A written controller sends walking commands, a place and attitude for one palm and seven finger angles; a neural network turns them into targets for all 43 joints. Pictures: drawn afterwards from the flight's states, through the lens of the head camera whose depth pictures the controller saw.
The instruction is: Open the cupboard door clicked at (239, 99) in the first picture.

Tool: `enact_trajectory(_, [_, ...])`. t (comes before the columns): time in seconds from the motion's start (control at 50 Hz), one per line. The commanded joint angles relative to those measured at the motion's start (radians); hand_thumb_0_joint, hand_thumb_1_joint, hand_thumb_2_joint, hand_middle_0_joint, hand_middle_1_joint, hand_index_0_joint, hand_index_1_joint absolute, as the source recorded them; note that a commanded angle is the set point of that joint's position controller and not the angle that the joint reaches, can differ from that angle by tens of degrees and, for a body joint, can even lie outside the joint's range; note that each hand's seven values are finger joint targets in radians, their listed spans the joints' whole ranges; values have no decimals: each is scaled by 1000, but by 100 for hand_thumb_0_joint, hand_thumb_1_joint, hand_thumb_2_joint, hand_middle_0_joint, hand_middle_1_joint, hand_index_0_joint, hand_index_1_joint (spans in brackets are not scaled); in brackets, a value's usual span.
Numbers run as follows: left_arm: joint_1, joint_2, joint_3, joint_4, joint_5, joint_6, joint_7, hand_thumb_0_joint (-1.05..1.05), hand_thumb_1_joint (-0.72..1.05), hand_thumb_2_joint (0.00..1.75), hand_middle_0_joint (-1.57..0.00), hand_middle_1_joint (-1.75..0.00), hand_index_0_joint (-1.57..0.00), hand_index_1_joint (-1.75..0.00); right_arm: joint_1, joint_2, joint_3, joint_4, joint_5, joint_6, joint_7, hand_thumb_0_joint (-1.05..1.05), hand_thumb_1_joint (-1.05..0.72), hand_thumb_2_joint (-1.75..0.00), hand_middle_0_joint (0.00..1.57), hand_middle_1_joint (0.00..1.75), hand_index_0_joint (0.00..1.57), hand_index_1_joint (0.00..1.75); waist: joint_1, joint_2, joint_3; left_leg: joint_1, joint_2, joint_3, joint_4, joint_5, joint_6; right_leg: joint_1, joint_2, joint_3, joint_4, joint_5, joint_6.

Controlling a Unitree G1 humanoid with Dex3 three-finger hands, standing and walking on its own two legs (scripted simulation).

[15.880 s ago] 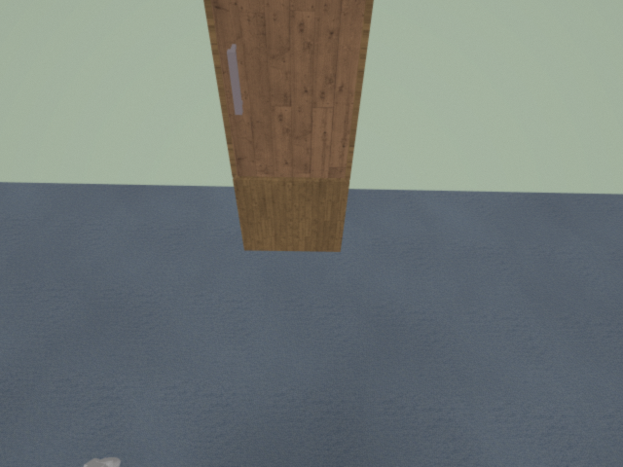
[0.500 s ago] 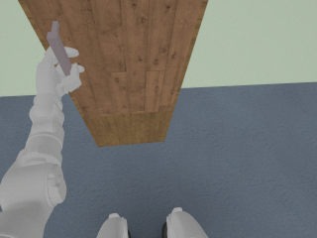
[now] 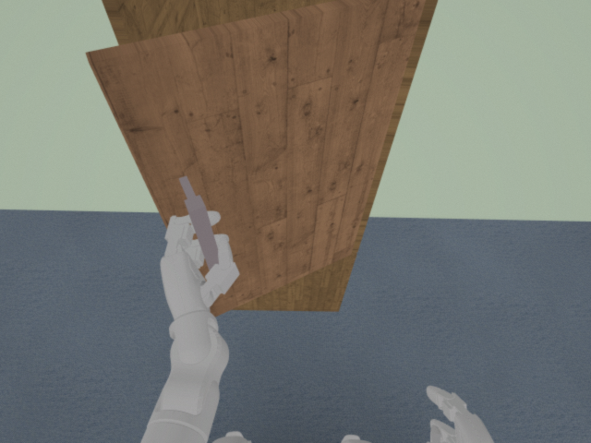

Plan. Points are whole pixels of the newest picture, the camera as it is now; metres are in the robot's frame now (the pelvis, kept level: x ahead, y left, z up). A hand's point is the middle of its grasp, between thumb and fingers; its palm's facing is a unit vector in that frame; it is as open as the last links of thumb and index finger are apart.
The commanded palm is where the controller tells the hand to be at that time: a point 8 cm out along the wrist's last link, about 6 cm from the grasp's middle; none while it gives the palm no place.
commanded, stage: pull the door open along its arc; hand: left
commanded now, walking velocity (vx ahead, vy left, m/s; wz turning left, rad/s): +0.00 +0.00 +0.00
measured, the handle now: (202, 232) +0.39 +0.14 +0.06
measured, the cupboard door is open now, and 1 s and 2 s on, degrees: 28 46 46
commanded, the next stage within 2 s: open thumb and fingers to let go in 0.30 s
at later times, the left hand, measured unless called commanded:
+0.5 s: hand (280, 317) +0.27 +0.03 +0.05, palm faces +0.36 -0.93 -0.04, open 6.4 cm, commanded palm +0.22 +0.07 +0.05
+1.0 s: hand (282, 311) +0.27 +0.03 +0.05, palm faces +0.38 -0.92 -0.01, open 13.5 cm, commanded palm +0.23 +0.07 +0.05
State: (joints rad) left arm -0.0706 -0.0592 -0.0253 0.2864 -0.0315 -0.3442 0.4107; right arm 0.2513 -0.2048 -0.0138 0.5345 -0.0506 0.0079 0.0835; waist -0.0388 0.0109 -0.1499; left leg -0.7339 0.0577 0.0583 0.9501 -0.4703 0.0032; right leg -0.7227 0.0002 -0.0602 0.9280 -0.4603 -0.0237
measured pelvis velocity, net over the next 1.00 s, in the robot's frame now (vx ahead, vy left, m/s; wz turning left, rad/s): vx -0.02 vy -0.05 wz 0.04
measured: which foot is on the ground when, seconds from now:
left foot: down 0.00-1.00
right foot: down 0.00-1.00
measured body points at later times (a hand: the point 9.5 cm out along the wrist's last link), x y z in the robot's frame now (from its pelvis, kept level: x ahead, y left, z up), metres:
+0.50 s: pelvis +0.00 -0.05 +0.00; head +0.03 -0.07 +0.45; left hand +0.24 +0.08 +0.06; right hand +0.20 -0.25 -0.09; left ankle -0.01 +0.11 -0.68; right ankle -0.01 -0.11 -0.68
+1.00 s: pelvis -0.02 -0.05 +0.00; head +0.01 -0.08 +0.44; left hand +0.25 +0.08 +0.05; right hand +0.15 -0.27 -0.11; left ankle -0.01 +0.12 -0.68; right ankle -0.01 -0.11 -0.68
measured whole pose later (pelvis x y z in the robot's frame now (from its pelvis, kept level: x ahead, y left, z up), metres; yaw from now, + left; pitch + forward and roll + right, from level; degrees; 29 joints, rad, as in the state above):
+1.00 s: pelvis -0.02 -0.05 +0.00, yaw +2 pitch +11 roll +2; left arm 0.08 -0.11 -0.19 0.20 0.07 -0.28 0.56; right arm 0.22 -0.19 0.00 0.58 -0.07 -0.03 0.01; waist -0.02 0.03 -0.14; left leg -0.70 0.03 -0.05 0.94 -0.43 -0.04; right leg -0.70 0.01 -0.11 0.98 -0.47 -0.10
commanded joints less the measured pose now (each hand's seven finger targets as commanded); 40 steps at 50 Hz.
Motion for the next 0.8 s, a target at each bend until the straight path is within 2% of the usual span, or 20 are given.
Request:
enact_trajectory(0.0, [-34,-11,-64,-312,149,-27,175,0,90,90,-40,-135,-40,-135,-16,-93,-36,-135,-22,-33,-8,0,-90,-90,20,30,20,30,34,-37,-286,183,-42,-39,-86,435,-4,215,18,-9,-69,458,-5])
enact_trajectory(0.04, [23,-64,-141,-375,177,-5,173,0,90,90,-40,-135,-40,-135,-37,-78,-32,-150,-22,-34,-18,0,-90,-90,20,30,20,30,29,-41,-288,202,-45,-36,-88,424,-2,237,11,-7,-81,473,-7])
enact_trajectory(0.1, [134,-134,-232,-423,177,28,158,0,90,90,-40,-135,-40,-135,-74,-63,-19,-172,-16,-40,-33,0,-90,-90,20,30,20,30,22,-57,-246,207,-49,-41,-92,395,2,251,8,-5,-109,465,-7])
enact_trajectory(0.14, [177,-161,-258,-464,149,47,152,0,90,90,-40,-135,-40,-135,-104,-55,-10,-178,-9,-48,-37,0,-90,-90,20,30,20,30,22,-54,-219,212,-55,-43,-93,363,1,254,4,-3,-127,459,-2])
enact_trajectory(0.16, [236,-166,-260,-477,137,57,150,0,90,90,-40,-135,-40,-135,-116,-50,-5,-182,-7,-52,-37,0,-90,-90,20,30,20,30,35,-63,-219,209,-60,-44,-96,349,0,271,1,-1,-135,462,0])
enact_trajectory(0.2, [330,-187,-287,-502,127,77,138,0,90,90,-40,-135,-40,-135,-136,-43,4,-190,-3,-61,-36,0,-90,-90,20,30,20,30,37,-83,-197,205,-63,-49,-96,338,-1,286,-4,5,-151,483,6])
enact_trajectory(0.24, [416,-194,-297,-555,115,94,127,0,90,90,-40,-135,-40,-135,-149,-36,11,-193,-1,-67,-29,0,-90,-90,20,30,20,30,47,-63,-200,209,-70,-47,-93,343,-4,307,-13,10,-153,542,13])
enact_trajectory(0.26, [425,-203,-308,-574,114,101,126,0,90,90,-40,-135,-40,-135,-151,-34,14,-194,0,-70,-26,0,-90,-90,20,30,20,30,41,-53,-192,206,-72,-47,-88,344,-5,305,-14,11,-151,557,14])
enact_trajectory(0.3, [362,-178,-287,-546,121,110,134,0,90,90,-40,-135,-40,-135,-149,-39,15,-184,-3,-74,-31,0,-90,-90,20,30,20,30,27,-72,-153,182,-75,-58,-80,312,-6,280,-20,21,-161,534,18])
enact_trajectory(0.36, [240,-139,-237,-500,135,99,155,0,90,90,-40,-135,-40,-135,-137,-42,13,-167,-14,-79,-43,0,-90,-90,20,30,20,30,18,-70,-140,155,-82,-62,-63,268,-9,243,-37,54,-169,500,31])
enact_trajectory(0.38, [132,-108,-205,-477,138,88,170,0,90,90,-40,-135,-40,-135,-136,-45,13,-151,-17,-81,-50,0,-90,-90,20,30,20,30,3,-73,-125,137,-84,-65,-51,242,-8,215,-45,70,-175,462,36])
enact_trajectory(0.42, [135,-107,-196,-449,141,74,175,0,76,84,-39,-134,-39,-134,-143,-43,7,-147,-21,-88,-57,0,-90,-90,20,30,20,30,18,-81,-153,126,-87,-66,-47,223,-7,225,-54,93,-187,422,39])
enact_trajectory(0.44, [128,-116,-202,-422,136,68,170,0,69,81,-38,-133,-38,-133,-137,-43,9,-142,-20,-91,-60,0,-90,-90,20,30,20,30,13,-112,-153,114,-87,-70,-47,214,-7,232,-61,104,-194,414,43])
enact_trajectory(0.52, [88,-101,-211,-431,133,36,146,0,41,69,-36,-130,-36,-130,-125,-51,-4,-134,-16,-96,-65,0,-90,-90,20,30,20,30,9,-115,-198,100,-85,-73,-45,216,-4,271,-79,143,-198,445,50])
enact_trajectory(0.6, [63,-90,-211,-395,131,16,127,0,13,57,-35,-127,-35,-127,-118,-59,-9,-126,-16,-100,-68,0,-90,-90,20,30,20,30,4,-146,-193,68,-84,-82,-41,194,0,270,-86,159,-203,410,54])
enact_trajectory(0.66, [-4,-75,-195,-378,128,0,127,0,-8,48,-33,-124,-33,-124,-123,-59,-12,-116,-15,-99,-71,0,-90,-90,20,30,20,30,0,-135,-193,49,-84,-83,-34,162,1,255,-95,184,-216,333,56])
enact_trajectory(0.7, [19,-53,-170,-365,129,-4,128,0,-22,42,-32,-123,-32,-123,-125,-59,-16,-119,-14,-99,-73,0,-90,-90,20,30,20,30,18,-143,-217,34,-85,-86,-37,165,0,282,-97,194,-212,338,53])
enact_trajectory(0.72, [33,-64,-174,-365,128,-5,129,0,-29,39,-32,-122,-32,-122,-122,-57,-16,-120,-14,-97,-72,0,-90,-90,20,30,20,30,22,-137,-232,38,-85,-84,-40,175,0,293,-96,190,-204,358,52])
enact_trajectory(0.74, [32,-70,-175,-353,126,-1,131,0,-36,36,-31,-122,-31,-122,-123,-56,-15,-121,-14,-95,-71,0,-90,-90,20,30,20,30,21,-123,-227,39,-85,-80,-41,171,-1,286,-94,186,-204,353,51])
enact_trajectory(0.78, [16,-62,-159,-344,119,0,137,0,-50,30,-30,-120,-30,-120,-124,-56,-14,-122,-12,-93,-74,0,-90,-90,20,30,20,30,20,-148,-207,32,-87,-80,-42,156,0,278,-93,187,-217,315,53])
